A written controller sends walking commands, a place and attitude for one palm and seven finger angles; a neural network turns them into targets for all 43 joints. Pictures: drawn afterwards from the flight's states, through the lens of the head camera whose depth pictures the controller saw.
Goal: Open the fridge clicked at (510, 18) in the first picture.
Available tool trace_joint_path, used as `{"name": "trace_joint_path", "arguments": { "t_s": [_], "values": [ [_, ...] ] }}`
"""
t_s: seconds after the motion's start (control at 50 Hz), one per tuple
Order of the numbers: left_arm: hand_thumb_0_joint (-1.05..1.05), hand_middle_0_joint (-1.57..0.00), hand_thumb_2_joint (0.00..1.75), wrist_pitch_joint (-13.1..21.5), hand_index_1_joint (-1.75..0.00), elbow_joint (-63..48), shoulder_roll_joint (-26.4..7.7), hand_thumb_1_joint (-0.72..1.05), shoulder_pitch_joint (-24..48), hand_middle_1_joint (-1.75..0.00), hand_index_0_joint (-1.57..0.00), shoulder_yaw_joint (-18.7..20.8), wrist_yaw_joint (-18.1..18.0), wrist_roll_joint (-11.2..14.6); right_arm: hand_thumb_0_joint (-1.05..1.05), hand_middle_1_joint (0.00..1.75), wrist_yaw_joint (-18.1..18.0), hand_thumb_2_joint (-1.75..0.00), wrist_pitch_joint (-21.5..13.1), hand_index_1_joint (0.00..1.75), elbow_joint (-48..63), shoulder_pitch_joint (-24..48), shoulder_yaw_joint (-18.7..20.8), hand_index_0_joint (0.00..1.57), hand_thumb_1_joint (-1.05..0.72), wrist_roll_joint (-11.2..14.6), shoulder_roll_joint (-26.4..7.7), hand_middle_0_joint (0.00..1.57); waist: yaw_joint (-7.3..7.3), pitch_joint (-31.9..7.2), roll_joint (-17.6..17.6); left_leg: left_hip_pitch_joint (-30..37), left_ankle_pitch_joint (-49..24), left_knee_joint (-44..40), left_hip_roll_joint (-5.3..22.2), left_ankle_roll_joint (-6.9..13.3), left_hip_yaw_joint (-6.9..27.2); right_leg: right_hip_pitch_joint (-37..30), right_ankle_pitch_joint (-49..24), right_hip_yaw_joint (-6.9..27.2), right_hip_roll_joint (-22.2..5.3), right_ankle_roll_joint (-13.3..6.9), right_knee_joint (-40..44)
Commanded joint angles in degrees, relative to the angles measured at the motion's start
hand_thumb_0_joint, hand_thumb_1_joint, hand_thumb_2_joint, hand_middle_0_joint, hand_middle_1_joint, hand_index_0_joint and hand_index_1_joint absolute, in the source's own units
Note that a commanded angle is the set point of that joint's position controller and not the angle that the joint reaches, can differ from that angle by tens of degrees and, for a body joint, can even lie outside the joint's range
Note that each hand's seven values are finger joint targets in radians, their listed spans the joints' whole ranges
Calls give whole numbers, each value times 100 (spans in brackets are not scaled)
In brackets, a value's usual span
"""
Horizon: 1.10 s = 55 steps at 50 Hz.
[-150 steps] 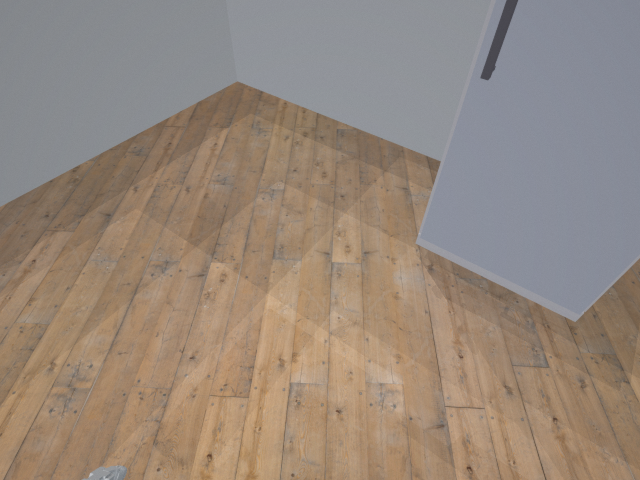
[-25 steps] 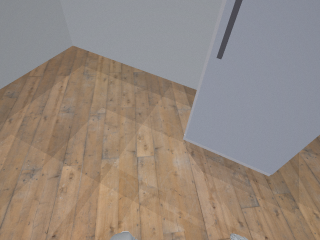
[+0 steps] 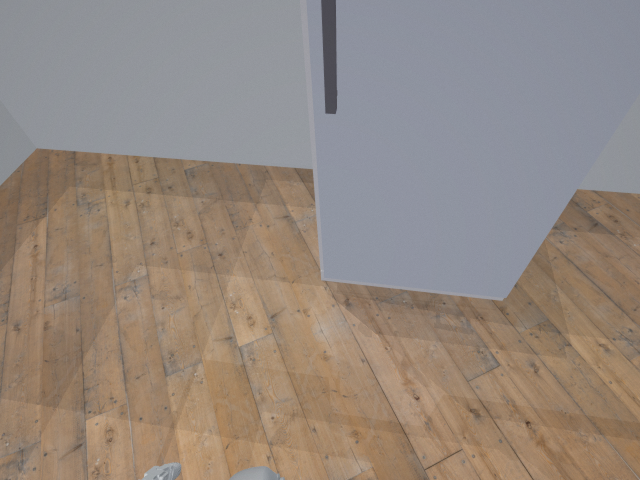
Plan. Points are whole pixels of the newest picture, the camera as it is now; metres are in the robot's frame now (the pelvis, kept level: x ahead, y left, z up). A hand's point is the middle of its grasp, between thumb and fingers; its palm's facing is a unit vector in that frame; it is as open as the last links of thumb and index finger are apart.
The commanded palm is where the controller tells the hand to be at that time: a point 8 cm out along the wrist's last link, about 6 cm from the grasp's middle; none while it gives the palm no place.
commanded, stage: turn to face it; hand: left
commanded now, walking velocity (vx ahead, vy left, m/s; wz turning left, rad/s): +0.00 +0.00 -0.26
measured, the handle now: (331, 43) +0.78 +0.01 +0.16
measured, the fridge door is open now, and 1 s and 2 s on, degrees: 0 0 0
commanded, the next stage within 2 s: take the last steps up to it in 0.12 s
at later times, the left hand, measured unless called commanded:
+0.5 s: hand out of the picture +0.12 +0.21 -0.15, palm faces -0.13 -0.98 -0.14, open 7.4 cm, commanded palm none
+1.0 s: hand (256, 435) +0.21 +0.12 -0.16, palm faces -0.12 -0.97 -0.20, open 7.2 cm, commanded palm none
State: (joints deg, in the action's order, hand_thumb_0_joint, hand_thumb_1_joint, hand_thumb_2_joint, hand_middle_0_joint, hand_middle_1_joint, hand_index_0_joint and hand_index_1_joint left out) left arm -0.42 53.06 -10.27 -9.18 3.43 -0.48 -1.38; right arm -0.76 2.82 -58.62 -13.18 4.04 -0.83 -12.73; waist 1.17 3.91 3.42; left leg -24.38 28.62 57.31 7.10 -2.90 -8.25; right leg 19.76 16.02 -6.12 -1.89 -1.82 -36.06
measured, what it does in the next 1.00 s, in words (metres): walks ahead: left foot, then right foot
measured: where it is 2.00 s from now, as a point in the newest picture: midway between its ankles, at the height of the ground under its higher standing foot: (363, 463)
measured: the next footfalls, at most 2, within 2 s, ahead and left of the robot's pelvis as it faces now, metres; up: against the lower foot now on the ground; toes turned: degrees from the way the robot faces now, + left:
left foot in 0.22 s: +0.06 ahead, +0.13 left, +0.00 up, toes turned +3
right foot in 0.72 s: +0.13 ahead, -0.16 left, +0.00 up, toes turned -18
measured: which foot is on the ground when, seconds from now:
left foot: up 0.00-0.20, down 0.22-0.72, up 0.74-1.00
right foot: down 0.00-0.24, up 0.26-0.70, down 0.72-1.00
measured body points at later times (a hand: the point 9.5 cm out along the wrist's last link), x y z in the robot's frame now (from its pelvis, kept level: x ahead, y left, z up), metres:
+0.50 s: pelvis +0.04 +0.03 +0.02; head +0.07 +0.06 +0.47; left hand +0.13 +0.26 -0.14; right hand -0.01 -0.19 -0.12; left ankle +0.02 +0.13 -0.72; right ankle +0.00 -0.11 -0.65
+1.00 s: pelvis +0.17 -0.06 +0.02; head +0.18 -0.06 +0.46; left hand +0.21 +0.17 -0.14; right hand +0.17 -0.30 -0.14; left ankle +0.24 +0.05 -0.68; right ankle +0.09 -0.15 -0.72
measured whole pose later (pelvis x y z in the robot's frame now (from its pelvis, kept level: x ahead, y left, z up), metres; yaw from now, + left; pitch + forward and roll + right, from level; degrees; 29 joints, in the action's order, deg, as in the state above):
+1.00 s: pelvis +0.17 -0.06 +0.02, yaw -9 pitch +1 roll -2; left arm 3.6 62.7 -9.4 -16.1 2.3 -0.6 -1.2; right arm 0.7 -0.8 -59.6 -11.9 3.8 -1.3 -10.3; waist 1.0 1.3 1.7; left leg -30.0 16.0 49.8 7.2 -2.0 -6.5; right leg 5.1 16.8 -9.5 0.3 -1.5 -21.3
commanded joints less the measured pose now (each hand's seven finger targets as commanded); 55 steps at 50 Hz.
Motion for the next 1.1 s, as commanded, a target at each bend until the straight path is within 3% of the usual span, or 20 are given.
{"name": "trace_joint_path", "arguments": {
  "t_s": [0.0,0.12,0.18,0.22,0.24,0.3,0.34,0.42,0.58,0.64,0.66,0.68,0.7,0.72,0.76,0.8,0.84,1.0,1.06,1.08],
  "values": [
    [0,-20,90,15,-30,-291,-1026,90,-20,-30,-20,218,-134,-22,0,30,-15,-90,-134,30,434,-170,-27,20,-90,-41,-236,20,-37,-716,-1131,-424,-445,390,-1,-91,481,-832,-1963,1358,-1357,-752,1668],
    [0,-20,90,-45,-30,-146,-1147,90,-111,-30,-20,269,-91,-25,0,30,-79,-90,-203,30,451,-231,-89,20,-90,10,-111,20,-129,-711,-1151,254,-475,-1524,-284,-65,297,-932,-2157,1595,-1252,-838,1451],
    [0,-20,90,-113,-30,-127,-908,90,32,-30,-20,226,-57,62,0,30,-123,-90,-281,30,258,-786,-93,20,-90,14,-176,20,98,-729,-784,1555,-1699,-3243,-217,35,312,-253,-1382,1325,-776,-317,907],
    [0,-20,90,-152,-30,-280,-367,90,-39,-30,-20,139,15,92,0,30,-137,-90,-319,30,382,-782,15,20,-90,-94,-926,20,81,-422,1354,1432,-1731,-4330,1576,875,2328,680,1088,320,223,298,-567],
    [0,-20,90,-210,-30,-280,-516,90,197,-30,-20,171,22,0,0,30,-175,-90,-340,30,344,-750,22,20,-90,-141,-943,20,235,-174,1573,1249,-1024,-4757,1802,1018,2761,1008,1582,575,226,332,-1712],
    [0,-20,90,-126,-30,-72,-570,90,92,-30,-20,228,184,-79,0,30,-180,-90,-445,30,371,-496,-56,20,-90,-127,-619,20,32,27,409,1421,-446,-4772,1318,879,1970,1501,652,737,-15,328,-2768],
    [0,-20,90,-88,-30,19,-453,90,27,-30,-20,178,235,-63,0,30,-175,-90,-526,30,274,-691,-46,20,-90,-110,-540,20,88,-84,437,1842,-1129,-4655,1130,860,1439,1567,335,599,-86,384,-2664],
    [0,-20,90,-62,-30,36,-322,90,221,-30,-20,108,267,-45,0,30,-184,-90,-607,30,-21,-1303,-9,20,-90,-105,-505,20,236,-149,352,2537,-2281,-4534,1287,1014,1203,1715,273,452,-227,438,-2125],
    [0,-20,90,7,-30,51,-192,90,691,-30,-20,19,309,-18,0,30,-99,-90,-555,30,-335,-1449,66,20,-90,-145,-570,20,343,100,659,2012,-1757,-4555,1269,963,792,833,382,30,-247,324,-387],
    [0,-20,90,111,-30,268,-197,90,203,-30,-20,57,282,-10,0,30,-73,-90,-527,30,-367,-1244,81,20,-90,-142,-593,20,79,-149,643,1727,-1806,-4016,1123,778,565,-222,33,-213,-38,216,630],
    [0,-20,90,162,-30,470,-300,90,-295,-30,-20,91,251,-15,0,30,-51,-90,-521,30,-390,-1192,61,20,-90,-117,-518,20,-166,-331,291,1431,-1795,-3489,911,605,347,-1049,-345,-321,97,151,1095],
    [0,-20,90,237,-30,714,-633,90,-981,-30,-20,144,191,-24,0,30,4,-90,-544,30,-391,-1162,22,20,-90,-50,-365,20,-487,-658,-336,595,-1843,-2449,643,416,-46,-2376,-302,196,-303,-77,1360],
    [0,-20,90,315,-30,949,-1313,90,-1750,-30,-20,301,95,-38,0,30,42,-90,-574,30,-200,-1088,-121,20,-90,10,131,20,-763,-1005,-2013,-999,1,-731,-38,149,-545,-3559,176,2146,-1848,-645,1825],
    [0,-20,90,280,-30,1011,-1531,90,-2074,-30,-20,305,40,73,0,30,31,-90,-521,30,70,-539,-117,20,-90,-17,-106,20,-905,-870,-1918,-1463,726,344,-164,221,159,-3067,266,2991,-2294,-919,2337],
    [0,-20,90,298,-30,900,-1047,90,-1362,-30,-20,202,-4,51,0,30,46,-90,-490,30,45,-256,-32,20,-90,-36,-86,20,-607,-105,-1513,-1691,-138,1112,145,300,596,-1942,1200,2578,-2089,-937,2668],
    [0,-20,90,334,-30,759,-530,90,-801,-30,-20,56,-46,12,0,30,84,-90,-445,30,-93,-440,-24,20,-90,-89,60,20,-194,185,-826,-1194,-772,718,300,199,526,-1188,188,1423,-1617,-723,2598],
    [0,-20,90,425,-30,723,-344,90,-867,-30,-20,3,-48,-10,0,30,96,-90,-393,30,-121,-609,-39,20,-90,-107,203,20,-46,137,-884,-923,-1012,320,205,110,373,-1059,-1085,874,-1407,-687,2492],
    [0,-20,90,470,-30,931,-707,90,-1135,-30,-20,-20,-63,-4,0,30,216,-90,-482,30,252,280,-113,20,-90,-41,122,20,-140,65,-1026,-267,-1441,-1681,-83,228,101,-1473,-2352,601,-1334,-648,2078],
    [0,-20,90,417,-30,967,-729,90,-1071,-30,-20,-8,-65,43,0,30,147,-90,-534,30,69,-243,-89,20,-90,-58,-38,20,198,-88,-796,1082,-1951,-2553,-373,329,-98,-1165,-2697,312,-1055,-418,1156],
    [0,-20,90,391,-30,957,-604,90,-1130,-30,-20,-29,-57,49,0,30,107,-90,-568,30,-104,-822,-36,20,-90,-85,-301,20,407,-422,-257,2077,-2441,-2855,-206,431,198,-711,-2358,179,-795,-238,167]
  ]
}}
